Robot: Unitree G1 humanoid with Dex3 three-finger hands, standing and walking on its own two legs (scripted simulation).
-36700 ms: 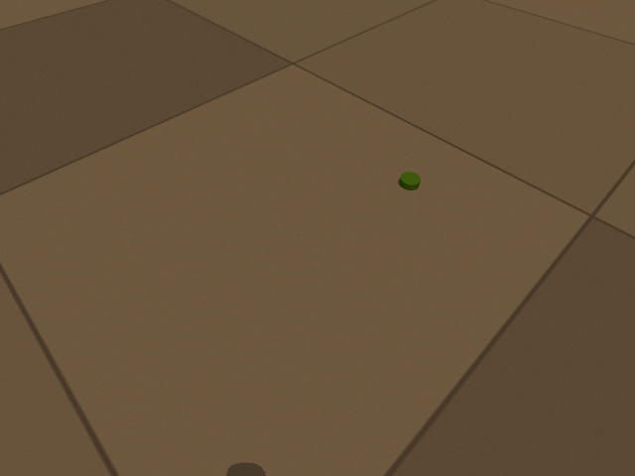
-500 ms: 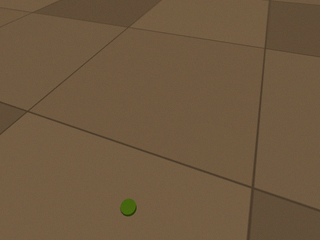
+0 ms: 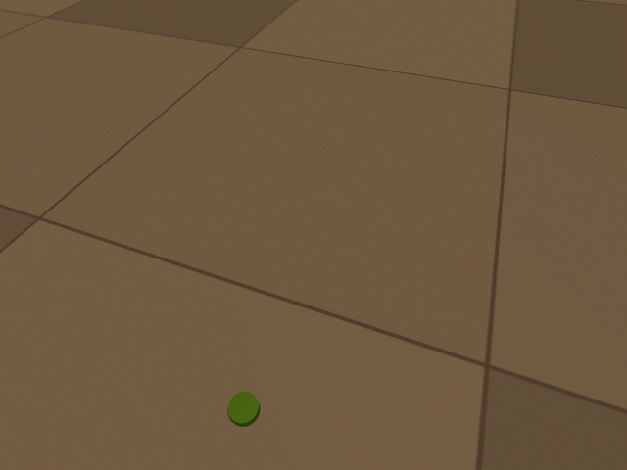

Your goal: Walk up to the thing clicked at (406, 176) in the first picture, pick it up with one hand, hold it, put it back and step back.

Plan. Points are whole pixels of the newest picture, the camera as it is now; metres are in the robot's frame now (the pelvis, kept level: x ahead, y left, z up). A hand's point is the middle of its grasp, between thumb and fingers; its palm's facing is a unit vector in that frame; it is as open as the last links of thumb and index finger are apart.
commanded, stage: stand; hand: left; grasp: from above
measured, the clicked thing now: (244, 408) +0.43 +0.23 -0.76
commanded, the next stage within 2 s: step back in 1.04 s
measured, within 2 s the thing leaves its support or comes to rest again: neither
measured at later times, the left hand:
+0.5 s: hand out of the picture +0.05 +0.21 -0.17, palm faces +0.00 -0.96 -0.28, open 7.4 cm
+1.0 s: hand out of the picture +0.08 +0.25 -0.16, palm faces -0.01 -0.94 -0.34, open 7.4 cm
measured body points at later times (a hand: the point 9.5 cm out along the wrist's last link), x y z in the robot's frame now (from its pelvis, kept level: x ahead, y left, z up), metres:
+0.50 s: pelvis +0.01 +0.00 +0.00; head +0.01 +0.00 +0.45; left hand +0.05 +0.27 -0.15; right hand +0.05 -0.26 -0.15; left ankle +0.01 +0.12 -0.75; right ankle +0.00 -0.13 -0.75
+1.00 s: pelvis +0.00 +0.00 +0.00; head +0.01 +0.00 +0.45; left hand +0.08 +0.30 -0.13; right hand +0.07 -0.29 -0.14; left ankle +0.01 +0.13 -0.75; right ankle +0.00 -0.13 -0.75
